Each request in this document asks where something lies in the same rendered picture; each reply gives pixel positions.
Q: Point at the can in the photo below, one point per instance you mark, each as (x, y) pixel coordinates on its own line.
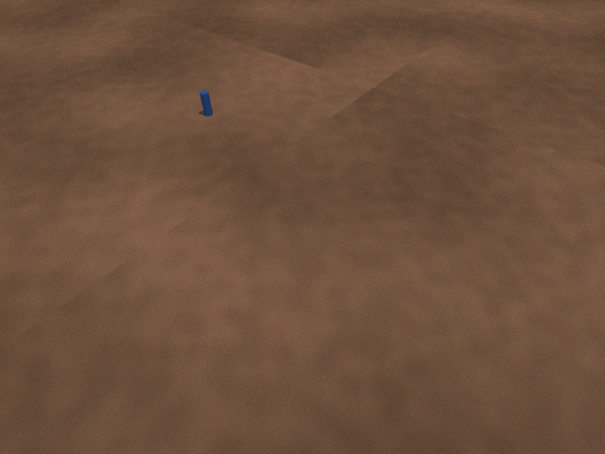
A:
(207, 108)

